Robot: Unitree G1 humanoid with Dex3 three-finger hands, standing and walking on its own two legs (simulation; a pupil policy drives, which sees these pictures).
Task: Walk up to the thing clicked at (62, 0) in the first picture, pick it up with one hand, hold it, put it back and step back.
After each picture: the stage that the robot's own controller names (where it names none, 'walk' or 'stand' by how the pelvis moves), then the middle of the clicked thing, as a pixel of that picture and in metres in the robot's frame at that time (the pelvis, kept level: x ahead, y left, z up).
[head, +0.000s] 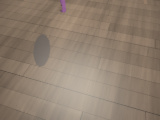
stand; (62, 3) +2.05 +0.33 -0.66
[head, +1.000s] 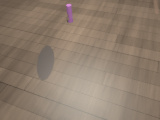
walk; (69, 13) +1.92 +0.36 -0.65
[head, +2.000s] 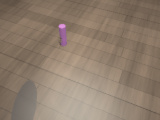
walk; (63, 35) +1.30 +0.32 -0.63
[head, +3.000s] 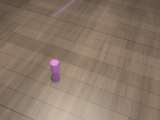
walk; (55, 71) +0.85 +0.22 -0.64
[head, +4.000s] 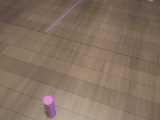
walk; (50, 107) +0.52 +0.23 -0.64
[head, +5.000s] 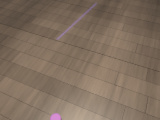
stand; out of the picture +0.40 +0.21 -0.63
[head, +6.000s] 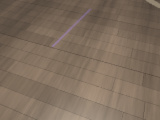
stand; out of the picture +0.36 +0.21 -0.66
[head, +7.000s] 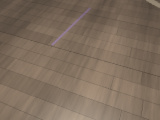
stand; out of the picture +0.37 +0.22 -0.66
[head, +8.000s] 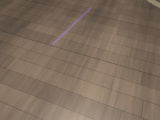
stand; out of the picture +0.37 +0.22 -0.66
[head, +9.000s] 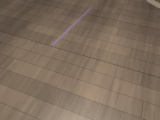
stand; out of the picture +0.36 +0.22 -0.66
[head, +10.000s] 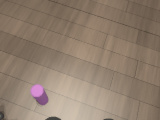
go down; (40, 95) +0.40 +0.23 -0.52
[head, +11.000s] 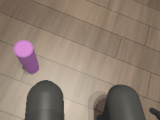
go down; (28, 59) +0.44 +0.26 -0.27
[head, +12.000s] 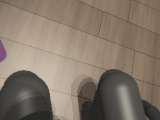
close in; out of the picture +0.42 +0.30 -0.19
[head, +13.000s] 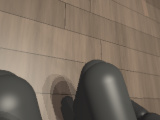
close; out of the picture +0.41 +0.32 -0.15
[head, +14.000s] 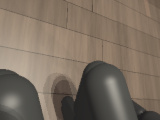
lift; out of the picture +0.39 +0.32 -0.15
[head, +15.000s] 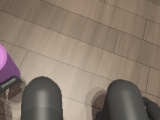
lift; (1, 68) +0.32 +0.27 -0.02
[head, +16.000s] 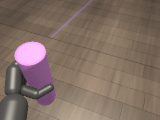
hold; (39, 79) +0.32 +0.15 +0.09
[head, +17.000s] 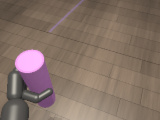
hold; (39, 83) +0.32 +0.16 +0.04
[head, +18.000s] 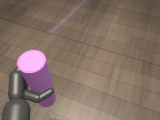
crouch; (40, 83) +0.32 +0.16 +0.04
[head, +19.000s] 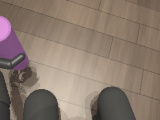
crouch; (9, 49) +0.43 +0.23 -0.05
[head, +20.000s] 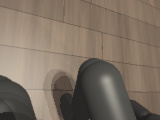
lower; out of the picture +0.40 +0.32 -0.16
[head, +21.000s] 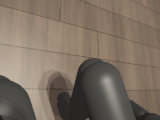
lower; out of the picture +0.42 +0.34 -0.16
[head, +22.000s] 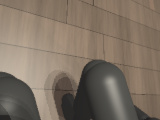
lower; out of the picture +0.40 +0.32 -0.16
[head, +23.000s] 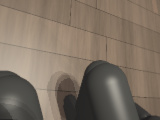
lower; out of the picture +0.39 +0.32 -0.15
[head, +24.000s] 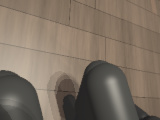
loosen; out of the picture +0.39 +0.30 -0.16
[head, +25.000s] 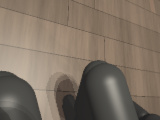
withdraw; out of the picture +0.39 +0.30 -0.16
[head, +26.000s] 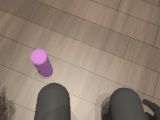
walk; (43, 64) +0.44 +0.23 -0.33
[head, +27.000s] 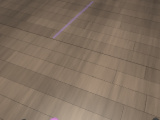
stand; out of the picture +0.37 +0.19 -0.59
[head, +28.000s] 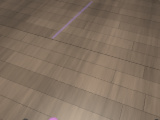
stand; out of the picture +0.37 +0.20 -0.60
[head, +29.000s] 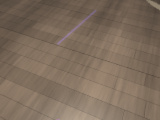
stand; out of the picture +0.39 +0.18 -0.64
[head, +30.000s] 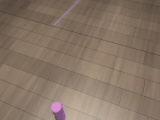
walk; (58, 112) +0.42 +0.21 -0.63
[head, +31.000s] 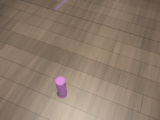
walk; (61, 87) +0.56 +0.17 -0.63
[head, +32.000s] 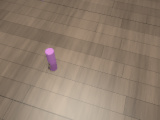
walk; (51, 60) +0.83 +0.29 -0.63
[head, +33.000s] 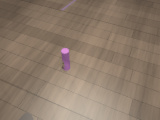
stand; (65, 59) +0.99 +0.21 -0.65
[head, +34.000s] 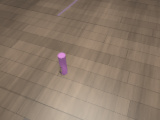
stand; (63, 64) +0.99 +0.23 -0.66
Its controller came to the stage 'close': yes
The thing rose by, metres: 0.68
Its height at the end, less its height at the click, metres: +0.00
